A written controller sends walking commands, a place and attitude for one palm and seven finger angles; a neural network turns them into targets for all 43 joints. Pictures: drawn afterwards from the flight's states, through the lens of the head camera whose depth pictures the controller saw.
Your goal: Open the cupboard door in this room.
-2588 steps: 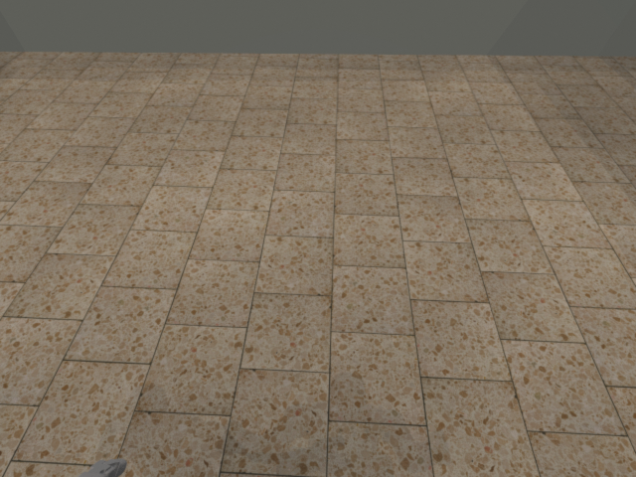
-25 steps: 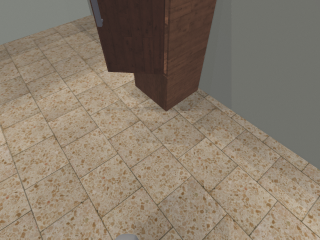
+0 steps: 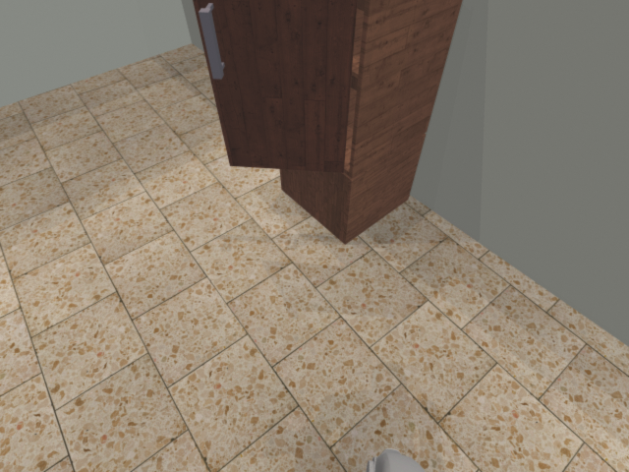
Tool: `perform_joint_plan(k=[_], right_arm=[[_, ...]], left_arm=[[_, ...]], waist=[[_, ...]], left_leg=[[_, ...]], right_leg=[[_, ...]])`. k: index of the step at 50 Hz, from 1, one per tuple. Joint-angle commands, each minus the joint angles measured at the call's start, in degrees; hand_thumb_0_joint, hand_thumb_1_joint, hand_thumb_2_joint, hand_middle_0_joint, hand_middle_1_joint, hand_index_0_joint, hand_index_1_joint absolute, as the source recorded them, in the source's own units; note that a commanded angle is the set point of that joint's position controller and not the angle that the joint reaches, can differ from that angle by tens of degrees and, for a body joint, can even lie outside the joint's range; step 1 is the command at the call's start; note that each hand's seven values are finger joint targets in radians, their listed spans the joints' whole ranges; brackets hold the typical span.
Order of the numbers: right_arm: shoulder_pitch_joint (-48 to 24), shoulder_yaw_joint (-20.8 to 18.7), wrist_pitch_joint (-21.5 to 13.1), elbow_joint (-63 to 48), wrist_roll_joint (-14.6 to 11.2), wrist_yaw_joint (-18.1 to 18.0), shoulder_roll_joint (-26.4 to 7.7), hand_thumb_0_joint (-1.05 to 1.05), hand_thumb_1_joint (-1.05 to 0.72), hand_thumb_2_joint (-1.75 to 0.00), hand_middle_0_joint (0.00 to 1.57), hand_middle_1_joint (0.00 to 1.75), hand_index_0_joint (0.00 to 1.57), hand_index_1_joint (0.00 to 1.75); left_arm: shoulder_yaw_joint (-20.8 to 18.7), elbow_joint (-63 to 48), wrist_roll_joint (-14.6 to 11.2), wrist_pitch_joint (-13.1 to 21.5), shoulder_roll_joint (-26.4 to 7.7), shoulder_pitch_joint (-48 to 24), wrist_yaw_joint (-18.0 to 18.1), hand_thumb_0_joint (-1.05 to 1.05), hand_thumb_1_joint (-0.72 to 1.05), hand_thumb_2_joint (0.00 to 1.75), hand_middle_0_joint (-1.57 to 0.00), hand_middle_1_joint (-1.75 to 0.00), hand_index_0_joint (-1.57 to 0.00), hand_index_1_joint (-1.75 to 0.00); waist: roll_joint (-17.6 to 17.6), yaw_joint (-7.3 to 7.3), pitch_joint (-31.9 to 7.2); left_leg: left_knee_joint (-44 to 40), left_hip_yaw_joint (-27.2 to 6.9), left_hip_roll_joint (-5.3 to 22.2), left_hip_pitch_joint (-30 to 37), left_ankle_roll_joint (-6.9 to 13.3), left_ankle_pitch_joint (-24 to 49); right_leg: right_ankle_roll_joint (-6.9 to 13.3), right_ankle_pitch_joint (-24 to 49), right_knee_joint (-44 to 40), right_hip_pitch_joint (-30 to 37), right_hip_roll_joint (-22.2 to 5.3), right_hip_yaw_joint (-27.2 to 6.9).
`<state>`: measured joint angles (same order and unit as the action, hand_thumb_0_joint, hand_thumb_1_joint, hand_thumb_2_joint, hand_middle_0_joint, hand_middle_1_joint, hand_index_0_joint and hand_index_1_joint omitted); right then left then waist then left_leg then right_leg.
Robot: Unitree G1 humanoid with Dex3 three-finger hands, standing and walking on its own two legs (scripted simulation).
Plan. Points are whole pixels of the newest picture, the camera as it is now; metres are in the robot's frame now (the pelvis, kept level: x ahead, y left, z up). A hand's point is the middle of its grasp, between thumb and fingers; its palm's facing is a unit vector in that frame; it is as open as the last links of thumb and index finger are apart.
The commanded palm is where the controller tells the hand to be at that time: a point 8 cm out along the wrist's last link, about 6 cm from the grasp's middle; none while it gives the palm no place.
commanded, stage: take the last steps up to it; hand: left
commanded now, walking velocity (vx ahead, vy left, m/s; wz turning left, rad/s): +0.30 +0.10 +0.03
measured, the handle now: (214, 41) +1.03 +0.30 +0.05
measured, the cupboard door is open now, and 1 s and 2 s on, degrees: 44 44 44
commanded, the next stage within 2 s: come to a stop and stand still in 0.94 s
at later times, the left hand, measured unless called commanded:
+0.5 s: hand out of the picture +0.14 +0.19 -0.17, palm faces +0.15 -0.97 -0.19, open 7.3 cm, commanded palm none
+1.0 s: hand (195, 277) +0.47 +0.26 -0.16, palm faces +0.01 -0.97 -0.23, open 7.3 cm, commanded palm none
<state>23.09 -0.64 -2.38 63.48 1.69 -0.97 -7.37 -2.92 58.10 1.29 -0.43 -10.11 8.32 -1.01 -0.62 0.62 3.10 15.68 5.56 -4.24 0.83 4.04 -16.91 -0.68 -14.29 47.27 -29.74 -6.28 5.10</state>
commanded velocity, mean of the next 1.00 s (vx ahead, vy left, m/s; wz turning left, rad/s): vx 0.27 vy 0.08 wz -0.02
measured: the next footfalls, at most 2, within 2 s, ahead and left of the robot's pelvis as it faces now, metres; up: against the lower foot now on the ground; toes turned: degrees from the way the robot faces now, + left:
right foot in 0.10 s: +0.15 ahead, -0.11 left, +0.00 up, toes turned -8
left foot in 0.60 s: +0.34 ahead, +0.17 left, +0.00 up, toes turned +10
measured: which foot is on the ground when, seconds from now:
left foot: down 0.00-0.12, up 0.14-0.58, down 0.60-1.00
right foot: up 0.00-0.08, down 0.10-0.60, up 0.62-1.00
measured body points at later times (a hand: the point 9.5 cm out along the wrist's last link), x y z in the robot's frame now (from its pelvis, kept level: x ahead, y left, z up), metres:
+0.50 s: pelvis +0.18 +0.01 +0.00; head +0.21 +0.01 +0.45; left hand +0.13 +0.24 -0.15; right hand +0.29 -0.22 -0.15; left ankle +0.27 +0.17 -0.70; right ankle +0.11 -0.10 -0.74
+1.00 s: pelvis +0.37 +0.07 +0.00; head +0.39 +0.05 +0.44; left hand +0.47 +0.31 -0.14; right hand +0.32 -0.16 -0.17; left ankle +0.30 +0.17 -0.74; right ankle +0.43 -0.03 -0.73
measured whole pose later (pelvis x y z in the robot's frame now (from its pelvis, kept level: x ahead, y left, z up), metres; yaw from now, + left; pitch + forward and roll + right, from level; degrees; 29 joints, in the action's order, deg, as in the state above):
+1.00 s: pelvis +0.37 +0.07 +0.00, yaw -1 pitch +0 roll +2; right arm 20.7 -1.9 -1.9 63.6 2.1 -0.9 -10.3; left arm -3.5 57.1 1.4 1.1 -10.5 7.6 -0.8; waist 0.0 0.8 3.1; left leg 23.4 11.2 -0.4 -4.1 1.3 -19.0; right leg 1.0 -13.1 36.4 -22.7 -4.7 6.0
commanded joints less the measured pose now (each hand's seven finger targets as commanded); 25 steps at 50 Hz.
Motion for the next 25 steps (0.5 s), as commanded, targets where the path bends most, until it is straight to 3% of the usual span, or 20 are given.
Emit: perform_joint_plan(k=[1, 2, 3, 4, 5, 6, 7, 8, 9, 10, 11, 13, 16, 19, 20, 25], right_arm=[[6.1, -1.8, -1.1, 0.3, 0.0, -0.5, -8.4, 0.00, -0.90, -0.90, 0.20, 0.30, 0.20, 0.30], [5.6, -1.8, -1.1, 0.7, 0.0, -0.5, -8.4, 0.00, -0.90, -0.90, 0.20, 0.30, 0.20, 0.30], [4.8, -1.8, -1.0, 0.9, -0.2, -0.6, -8.5, 0.00, -0.90, -0.90, 0.20, 0.30, 0.20, 0.30], [3.8, -1.9, -1.2, 0.8, -0.7, -0.6, -8.6, 0.00, -0.90, -0.90, 0.20, 0.30, 0.20, 0.30], [3.7, -2.1, -1.7, -0.4, -1.5, -0.2, -7.4, 0.00, -0.90, -0.90, 0.20, 0.30, 0.20, 0.30], [4.7, -2.2, -1.7, -2.1, -1.6, -0.2, -6.4, 0.00, -0.90, -0.90, 0.20, 0.30, 0.20, 0.30], [1.2, -2.7, -0.8, -2.1, -1.3, 0.0, -7.9, 0.00, -0.90, -0.90, 0.20, 0.30, 0.20, 0.30], [-3.4, -2.9, -0.3, -3.1, -1.0, 0.3, -6.4, 0.00, -0.90, -0.90, 0.20, 0.30, 0.20, 0.30], [-4.5, -2.6, 0.2, -3.1, -0.7, 0.6, -4.6, 0.00, -0.90, -0.90, 0.20, 0.30, 0.20, 0.30], [-2.8, -2.3, 0.9, -2.3, -0.4, 0.9, -3.0, 0.00, -0.90, -0.90, 0.20, 0.30, 0.20, 0.30], [-1.4, -2.2, 1.3, -1.6, -0.2, 1.1, -2.4, 0.00, -0.90, -0.90, 0.20, 0.30, 0.20, 0.30], [0.2, -2.5, 1.8, -1.0, -0.1, 1.5, -1.7, 0.00, -0.90, -0.90, 0.20, 0.30, 0.20, 0.30], [-3.9, -2.6, 2.0, -3.0, -0.1, 2.1, -1.3, 0.00, -0.90, -0.90, 0.20, 0.30, 0.20, 0.30], [-9.0, -2.6, 1.6, -5.3, -0.3, 2.7, -2.3, 0.00, -0.90, -0.90, 0.20, 0.30, 0.20, 0.30], [-11.7, -2.5, 1.5, -6.3, -0.3, 2.9, -2.7, 0.00, -0.90, -0.90, 0.20, 0.30, 0.20, 0.30], [-16.6, -2.6, 0.5, -9.0, -0.5, 3.4, -4.8, 0.00, -0.90, -0.90, 0.20, 0.30, 0.20, 0.30]], left_arm=[[-0.2, -6.3, 0.0, 1.9, -2.2, -6.5, 0.0, 0.00, 0.90, 0.90, -0.20, -0.30, -0.20, -0.30], [-0.5, -6.1, 0.0, 2.1, -2.7, -4.4, 0.1, 0.00, 0.90, 0.90, -0.20, -0.30, -0.20, -0.30], [-0.8, -4.7, 0.1, 2.4, -3.3, 0.4, 0.1, 0.00, 0.90, 0.90, -0.20, -0.30, -0.20, -0.30], [-1.5, -2.4, 0.1, 3.0, -4.9, 8.1, 0.3, 0.00, 0.90, 0.90, -0.20, -0.30, -0.20, -0.30], [-2.9, 0.2, 0.5, 3.7, -9.6, 18.1, 1.0, 0.00, 0.90, 0.90, -0.20, -0.30, -0.20, -0.30], [-3.8, 1.7, -0.1, 3.5, -14.0, 22.6, 1.4, 0.00, 0.90, 0.90, -0.20, -0.30, -0.20, -0.30], [-3.6, 1.0, -0.8, 3.4, -12.5, 19.3, 1.9, 0.00, 0.90, 0.90, -0.20, -0.30, -0.20, -0.30], [-2.9, -0.5, -0.7, 3.2, -9.6, 13.9, 2.1, 0.00, 0.90, 0.90, -0.20, -0.30, -0.20, -0.30], [-1.8, -1.0, -0.6, 3.6, -6.2, 10.1, 2.1, 0.00, 0.90, 0.90, -0.20, -0.30, -0.20, -0.30], [-1.2, -1.1, -0.4, 4.2, -4.0, 8.5, 2.1, 0.00, 0.90, 0.90, -0.20, -0.30, -0.20, -0.30], [-0.8, -0.7, -0.4, 4.7, -2.9, 8.8, 1.9, 0.00, 0.90, 0.90, -0.20, -0.30, -0.20, -0.30], [-1.1, 0.0, -0.1, 5.4, -2.4, 9.6, 1.9, 0.00, 0.90, 0.90, -0.20, -0.30, -0.20, -0.30], [-1.3, 0.9, -0.1, 5.9, -3.3, 10.8, 1.6, 0.00, 0.90, 0.90, -0.20, -0.30, -0.20, -0.30], [-1.2, 2.3, -0.1, 6.0, -5.3, 11.7, 1.4, 0.00, 0.90, 0.90, -0.20, -0.30, -0.20, -0.30], [-1.1, 2.8, -0.1, 6.0, -5.7, 12.5, 1.4, 0.00, 0.90, 0.90, -0.20, -0.30, -0.20, -0.30], [-1.7, 4.0, 0.3, 5.0, -8.4, 12.4, 1.6, 0.00, 0.90, 0.90, -0.20, -0.30, -0.20, -0.30]], waist=[[4.5, 1.15, 4.2], [4.0, -0.18, 3.6], [2.8, -2.61, 1.7], [0.7, -6.05, -1.8], [-7.2, -9.50, -8.6], [-15.5, -8.82, -12.4], [-11.4, -8.04, -8.7], [-6.2, -6.49, -0.5], [-3.7, -4.08, 3.8], [-4.9, -2.16, 3.5], [-6.3, -1.54, 2.1], [-6.0, -0.35, -0.3], [-4.3, -0.96, -0.1], [-6.6, -1.55, 0.6], [-6.7, -2.35, 1.5], [-9.2, -2.43, 3.0]], left_leg=[[-2.0, -9.1, 17.5, -3.3, 6.7, 25.7], [0.5, -8.5, 17.0, -4.3, 6.1, 27.7], [6.0, -7.3, 15.5, -6.2, 5.0, 31.0], [15.3, -5.5, 12.6, -11.0, 2.9, 32.2], [30.4, -1.8, 7.6, -23.0, 0.0, 20.5], [48.8, -0.6, 1.0, -34.3, -2.6, -15.5], [57.1, -6.6, 4.8, -35.5, -2.5, -14.4], [58.3, -8.1, 7.7, -37.8, -2.7, -8.7], [56.0, -8.5, 9.8, -36.5, -3.1, -3.0], [53.5, -7.8, 10.5, -34.1, -3.8, 0.0], [50.8, -6.6, 10.7, -32.3, -4.5, 1.7], [45.6, -4.8, 10.9, -31.3, -5.7, 3.4], [38.8, -2.9, 10.7, -32.8, -6.6, 6.0], [31.2, -1.6, 10.4, -33.9, -6.9, 7.6], [28.9, -1.1, 10.0, -33.3, -6.9, 7.9], [19.6, 0.0, 8.2, -26.8, -5.1, 4.5]], right_leg=[[1.3, -1.1, -7.1, 2.2, 1.8, 1.1], [1.8, -1.2, -9.4, 6.3, 2.8, 1.6], [2.4, 0.4, -13.2, 13.9, 4.1, 2.4], [3.6, 3.9, -17.0, 26.1, 3.6, 0.9], [8.0, 4.2, -20.1, 42.5, -7.9, -13.4], [15.1, 10.0, -28.3, 49.1, -23.0, -34.2], [14.8, 2.3, -32.5, 40.0, -23.9, -35.6], [13.3, -4.0, -35.0, 29.3, -21.6, -30.7], [10.6, -2.9, -36.3, 21.5, -18.1, -22.3], [8.8, 0.7, -37.1, 18.3, -15.6, -15.9], [7.8, 5.6, -37.3, 17.7, -13.5, -11.6], [7.6, 10.5, -37.0, 18.5, -11.7, -6.6], [8.0, 15.4, -36.9, 20.6, -10.9, -4.5], [7.8, 18.0, -36.1, 24.0, -10.9, -2.7], [7.7, 17.9, -36.0, 23.7, -11.1, -2.9], [6.9, 14.5, -33.1, 24.3, -13.1, -2.8]])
